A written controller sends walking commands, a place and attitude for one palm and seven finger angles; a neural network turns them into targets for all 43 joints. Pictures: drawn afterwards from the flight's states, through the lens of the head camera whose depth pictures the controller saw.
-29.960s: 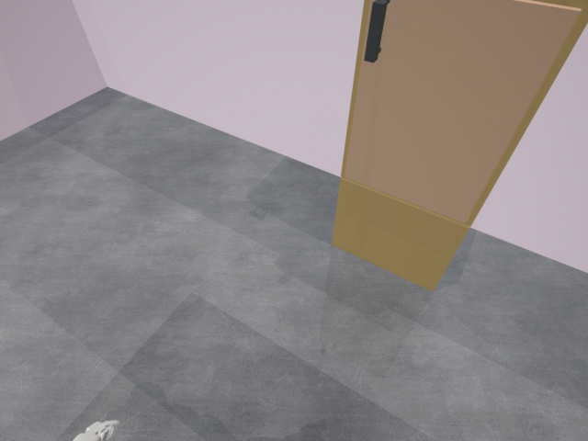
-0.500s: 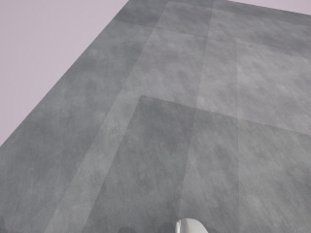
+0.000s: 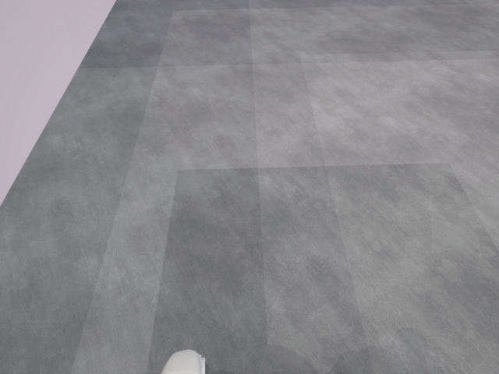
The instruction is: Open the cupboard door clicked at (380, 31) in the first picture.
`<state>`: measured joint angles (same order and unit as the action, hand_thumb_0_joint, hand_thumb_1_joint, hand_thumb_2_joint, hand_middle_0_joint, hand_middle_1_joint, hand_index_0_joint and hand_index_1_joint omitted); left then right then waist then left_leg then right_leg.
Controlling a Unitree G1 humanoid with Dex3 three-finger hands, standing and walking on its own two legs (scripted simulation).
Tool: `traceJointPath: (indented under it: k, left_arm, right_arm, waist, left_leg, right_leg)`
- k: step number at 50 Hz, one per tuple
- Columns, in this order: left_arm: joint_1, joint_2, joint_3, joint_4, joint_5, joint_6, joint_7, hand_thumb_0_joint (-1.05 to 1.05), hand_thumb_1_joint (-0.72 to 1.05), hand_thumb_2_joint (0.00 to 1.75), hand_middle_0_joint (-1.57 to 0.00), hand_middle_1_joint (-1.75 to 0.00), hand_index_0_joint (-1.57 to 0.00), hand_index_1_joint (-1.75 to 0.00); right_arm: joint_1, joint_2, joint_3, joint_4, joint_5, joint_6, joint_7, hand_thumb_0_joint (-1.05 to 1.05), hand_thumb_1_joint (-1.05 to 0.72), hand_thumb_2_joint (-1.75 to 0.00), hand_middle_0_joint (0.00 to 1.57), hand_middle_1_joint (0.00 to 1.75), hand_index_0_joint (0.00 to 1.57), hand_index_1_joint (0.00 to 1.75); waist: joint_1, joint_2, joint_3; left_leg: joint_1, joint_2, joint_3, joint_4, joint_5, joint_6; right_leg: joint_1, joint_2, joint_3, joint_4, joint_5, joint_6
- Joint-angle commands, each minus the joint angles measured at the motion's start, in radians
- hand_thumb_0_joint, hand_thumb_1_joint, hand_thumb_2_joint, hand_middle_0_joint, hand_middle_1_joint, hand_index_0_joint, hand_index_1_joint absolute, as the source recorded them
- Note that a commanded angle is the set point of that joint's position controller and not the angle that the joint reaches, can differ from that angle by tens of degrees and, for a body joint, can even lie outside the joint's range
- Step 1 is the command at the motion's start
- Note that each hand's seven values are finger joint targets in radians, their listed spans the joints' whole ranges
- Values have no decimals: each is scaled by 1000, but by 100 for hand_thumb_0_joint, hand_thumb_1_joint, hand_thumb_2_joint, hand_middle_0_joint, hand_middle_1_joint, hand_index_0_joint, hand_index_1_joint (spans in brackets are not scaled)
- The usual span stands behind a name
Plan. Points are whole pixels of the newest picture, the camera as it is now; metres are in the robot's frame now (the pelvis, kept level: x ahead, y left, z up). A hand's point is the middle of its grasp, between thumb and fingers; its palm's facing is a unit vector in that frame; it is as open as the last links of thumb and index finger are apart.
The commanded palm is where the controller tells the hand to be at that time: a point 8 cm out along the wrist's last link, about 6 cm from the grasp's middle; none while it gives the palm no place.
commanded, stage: walk to a spot facing it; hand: left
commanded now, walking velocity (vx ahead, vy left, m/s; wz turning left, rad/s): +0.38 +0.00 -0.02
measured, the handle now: out of the picture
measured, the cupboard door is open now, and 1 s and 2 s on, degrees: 44 44 44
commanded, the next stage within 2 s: turn to face it in 0.18 s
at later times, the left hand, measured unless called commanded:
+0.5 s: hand (163, 304) +0.27 +0.19 -0.18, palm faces +0.09 -0.98 -0.16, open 7.4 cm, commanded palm none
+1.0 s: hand (187, 223) +0.45 +0.16 -0.15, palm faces +0.32 -0.91 -0.25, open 7.3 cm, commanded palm none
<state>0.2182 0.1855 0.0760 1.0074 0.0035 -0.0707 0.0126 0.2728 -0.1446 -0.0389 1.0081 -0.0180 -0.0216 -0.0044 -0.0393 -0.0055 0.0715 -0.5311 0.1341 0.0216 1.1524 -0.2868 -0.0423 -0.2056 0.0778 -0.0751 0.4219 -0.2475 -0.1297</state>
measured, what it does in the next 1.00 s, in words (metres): walks ahead, turning left: left foot, then right foot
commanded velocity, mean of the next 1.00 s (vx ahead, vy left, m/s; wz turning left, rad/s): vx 0.08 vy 0.00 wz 0.44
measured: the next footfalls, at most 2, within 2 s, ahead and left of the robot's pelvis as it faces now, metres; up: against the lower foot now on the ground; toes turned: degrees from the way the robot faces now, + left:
left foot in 0.34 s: +0.33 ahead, +0.10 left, +0.00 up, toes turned +5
right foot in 0.80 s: +0.46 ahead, -0.11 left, +0.00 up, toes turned +8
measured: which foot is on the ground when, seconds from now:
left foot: up 0.00-0.32, down 0.34-0.80, up 0.82-1.00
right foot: down 0.00-0.32, up 0.34-0.78, down 0.80-1.00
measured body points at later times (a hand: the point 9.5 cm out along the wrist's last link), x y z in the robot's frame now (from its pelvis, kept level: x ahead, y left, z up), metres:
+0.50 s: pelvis +0.27 +0.03 -0.01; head +0.31 +0.04 +0.44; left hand +0.27 +0.25 -0.17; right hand +0.32 -0.20 -0.16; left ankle +0.29 +0.10 -0.74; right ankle +0.19 -0.10 -0.64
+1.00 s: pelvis +0.40 -0.04 +0.00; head +0.45 -0.05 +0.45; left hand +0.43 +0.21 -0.13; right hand +0.52 -0.27 -0.16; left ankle +0.30 +0.09 -0.64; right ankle +0.42 -0.12 -0.74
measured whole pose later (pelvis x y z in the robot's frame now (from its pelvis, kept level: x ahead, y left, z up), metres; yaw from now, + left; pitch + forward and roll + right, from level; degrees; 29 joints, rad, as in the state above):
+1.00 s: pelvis +0.40 -0.04 +0.00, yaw +20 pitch +1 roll +3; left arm 0.13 0.14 0.03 0.92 0.02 -0.02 0.03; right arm 0.19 -0.25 -0.08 0.99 -0.01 0.07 0.01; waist -0.05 0.01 0.08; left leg -0.50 0.02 0.02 1.18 -0.46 -0.07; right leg -0.25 -0.10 -0.19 0.52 -0.29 -0.04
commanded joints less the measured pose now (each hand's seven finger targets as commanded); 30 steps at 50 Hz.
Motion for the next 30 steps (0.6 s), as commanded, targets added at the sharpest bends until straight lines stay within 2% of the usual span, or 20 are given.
traceJointPath:
  k: [1, 2, 5, 8, 9, 12, 13, 14, 15, 16, 17, 18, 19, 20, 21, 22, 23, 24, 26, 30]
  left_arm:
    - [151, 59, -3, 17, 3, -32, -7, 0, 90, 90, -20, -30, -20, -30]
    - [167, 59, -4, 28, 4, -33, -4, 0, 90, 90, -20, -30, -20, -30]
    - [218, 53, -12, 53, 5, -32, 2, 0, 90, 90, -20, -30, -20, -30]
    - [263, 59, -20, 81, 9, -30, 12, 0, 90, 90, -20, -30, -20, -30]
    - [270, 61, -22, 90, 10, -29, 15, 0, 90, 90, -20, -30, -20, -30]
    - [276, 87, -20, 111, 13, -29, 22, 0, 90, 90, -20, -30, -20, -30]
    - [256, 103, -15, 109, 13, -32, 24, 0, 90, 90, -20, -30, -20, -30]
    - [243, 110, -15, 110, 10, -32, 26, 0, 90, 90, -20, -30, -20, -30]
    - [222, 114, -15, 105, 2, -30, 25, 0, 90, 90, -20, -30, -20, -30]
    - [261, 75, -19, 90, -14, -30, 21, 0, 90, 90, -20, -30, -20, -30]
    - [292, 14, -42, 62, -26, -35, 18, 0, 90, 90, -20, -30, -20, -30]
    - [222, 43, -26, 48, -10, -21, 32, 0, 90, 90, -20, -30, -20, -30]
    - [182, 19, -27, 39, 1, -12, 34, 0, 90, 90, -20, -30, -20, -30]
    - [158, 2, -24, 35, 13, 0, 24, 0, 90, 90, -20, -30, -20, -30]
    - [160, -11, -23, 40, 18, 17, 15, 0, 90, 90, -20, -30, -20, -30]
    - [167, -18, -24, 40, 22, 30, 9, 0, 90, 90, -20, -30, -20, -30]
    - [175, -23, -21, 34, 25, 40, 7, 0, 90, 90, -20, -30, -20, -30]
    - [184, -27, -17, 26, 22, 49, 7, 0, 90, 90, -20, -30, -20, -30]
    - [160, -17, -8, 9, 21, 62, 8, 0, 90, 90, -20, -30, -20, -30]
    - [37, 24, -1, -46, 17, 71, 6, 0, 90, 90, -20, -30, -20, -30]
  right_arm:
    - [69, -58, -16, -14, -2, 2, 0, 0, -90, -90, 20, 30, 20, 30]
    - [36, -55, -17, -24, 1, -1, 3, 0, -90, -90, 20, 30, 20, 30]
    - [-102, -73, -15, -56, 5, -5, 9, 0, -90, -90, 20, 30, 20, 30]
    - [-209, -68, -11, -76, 8, -11, 18, 0, -90, -90, 20, 30, 20, 30]
    - [-232, -65, -9, -80, 8, -13, 20, 0, -90, -90, 20, 30, 20, 30]
    - [-208, -68, -8, -61, 7, -24, 14, 0, -90, -90, 20, 30, 20, 30]
    - [-142, -76, -12, -42, 6, -29, 6, 0, -90, -90, 20, 30, 20, 30]
    - [-35, -96, -15, -5, 1, -33, -4, 0, -90, -90, 20, 30, 20, 30]
    - [102, -134, -25, 41, -4, -33, -11, 0, -90, -90, 20, 30, 20, 30]
    - [218, -224, -44, 55, -24, -35, -21, 0, -90, -90, 20, 30, 20, 30]
    - [278, -266, -48, 55, -13, -30, -27, 0, -90, -90, 20, 30, 20, 30]
    - [205, -238, -42, 50, 2, -18, -26, 0, -90, -90, 20, 30, 20, 30]
    - [137, -200, -33, 34, 2, -27, -33, 0, -90, -90, 20, 30, 20, 30]
    - [104, -150, -21, 26, 1, -37, -39, 0, -90, -90, 20, 30, 20, 30]
    - [96, -115, -9, 27, 0, -45, -41, 0, -90, -90, 20, 30, 20, 30]
    - [75, -105, -6, 29, 1, -49, -42, 0, -90, -90, 20, 30, 20, 30]
    - [70, -116, -6, 25, 1, -51, -42, 0, -90, -90, 20, 30, 20, 30]
    - [57, -133, -11, 20, 2, -47, -39, 0, -90, -90, 20, 30, 20, 30]
    - [53, -155, -20, 5, 1, -37, -34, 0, -90, -90, 20, 30, 20, 30]
    - [70, -181, -29, 0, -3, -13, -24, 0, -90, -90, 20, 30, 20, 30]
  waist:
    - [16, -78, -69]
    - [21, -92, -72]
    - [49, -115, -23]
    - [70, -94, 26]
    - [68, -94, 43]
    - [41, -101, 13]
    - [-1, -103, -10]
    - [-48, -92, -63]
    - [-109, -80, -136]
    - [-134, 73, -270]
    - [-97, 223, -403]
    - [-66, 95, -285]
    - [-31, 92, -141]
    - [0, 92, -36]
    - [24, 81, -3]
    - [49, 59, 4]
    - [61, 47, -30]
    - [72, 52, -75]
    - [71, 65, -115]
    - [45, 146, -103]
  left_leg:
    - [-85, -2, 16, -95, 83, -7]
    - [-110, -6, 17, -127, 94, -9]
    - [-168, -23, 41, -206, 117, -2]
    - [-167, -46, 67, -312, 115, 13]
    - [-149, -56, 77, -348, 108, 20]
    - [2, -143, 152, -460, 54, 55]
    - [82, -176, 171, -499, 56, 73]
    - [217, -202, 172, -571, 112, 90]
    - [445, -154, 116, -622, 277, 124]
    - [704, 87, -198, -582, 586, 250]
    - [840, 326, -514, -654, 964, 395]
    - [663, 315, -447, -726, 941, 399]
    - [498, 266, -386, -778, 826, 365]
    - [370, 211, -320, -816, 747, 317]
    - [298, 167, -263, -842, 735, 285]
    - [268, 133, -193, -846, 745, 252]
    - [277, 107, -161, -832, 820, 238]
    - [285, 92, -123, -814, 820, 230]
    - [303, 75, -136, -799, 815, 225]
    - [309, 57, -172, -783, 723, 204]
  right_leg:
    - [147, -247, 171, -173, 588, 27]
    - [188, -243, 169, -161, 642, 32]
    - [254, -251, 166, -155, 758, 44]
    - [288, -271, 180, -157, 787, 31]
    - [288, -278, 182, -157, 816, 28]
    - [318, -273, 159, -56, 1117, 39]
    - [317, -270, 137, 10, 1216, 41]
    - [294, -247, 111, 134, 1243, 64]
    - [166, -233, 81, 324, 1103, 91]
    - [-81, -130, 17, 624, 631, 130]
    - [-233, -20, 51, 968, -282, 115]
    - [-259, -71, 138, 1028, -297, 100]
    - [-302, -100, 127, 1006, -239, 119]
    - [-316, -129, 116, 969, -184, 138]
    - [-291, -151, 109, 913, -140, 154]
    - [-269, -159, 100, 853, -110, 169]
    - [-261, -150, 89, 796, -111, 181]
    - [-241, -144, 82, 731, -112, 188]
    - [-246, -135, 66, 655, -79, 201]
    - [-266, -124, 46, 520, -30, 213]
